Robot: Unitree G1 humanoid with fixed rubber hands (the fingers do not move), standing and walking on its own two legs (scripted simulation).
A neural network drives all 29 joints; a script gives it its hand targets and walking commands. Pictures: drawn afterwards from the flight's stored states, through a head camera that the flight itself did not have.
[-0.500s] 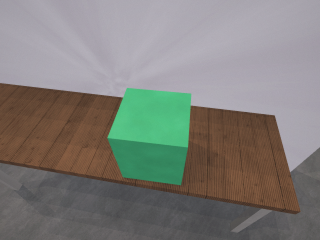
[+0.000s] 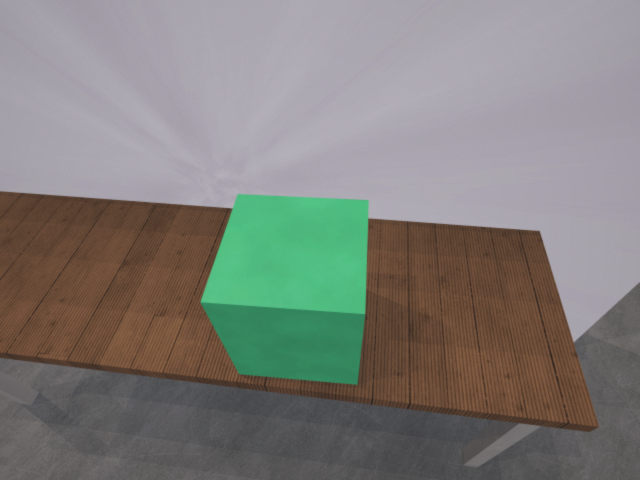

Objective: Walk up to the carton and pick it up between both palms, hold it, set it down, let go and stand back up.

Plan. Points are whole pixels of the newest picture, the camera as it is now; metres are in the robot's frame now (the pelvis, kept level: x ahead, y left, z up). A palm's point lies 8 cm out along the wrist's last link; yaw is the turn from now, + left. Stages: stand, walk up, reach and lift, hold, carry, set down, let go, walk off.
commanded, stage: walk up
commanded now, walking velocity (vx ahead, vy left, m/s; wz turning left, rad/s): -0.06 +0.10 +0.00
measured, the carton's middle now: (299, 292) +0.42 +0.07 -0.08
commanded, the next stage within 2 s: stand in 1.00 s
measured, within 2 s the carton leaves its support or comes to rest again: neither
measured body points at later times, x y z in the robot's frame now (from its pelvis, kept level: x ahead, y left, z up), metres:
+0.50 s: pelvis +0.00 +0.08 +0.00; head +0.04 +0.09 +0.45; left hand +0.04 +0.31 -0.16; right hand +0.03 -0.14 -0.15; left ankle -0.01 +0.16 -0.73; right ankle -0.04 -0.06 -0.71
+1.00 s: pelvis -0.02 +0.06 +0.01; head +0.00 +0.07 +0.46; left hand +0.00 +0.28 -0.15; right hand -0.04 -0.15 -0.15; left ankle -0.01 +0.16 -0.73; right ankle -0.03 -0.04 -0.73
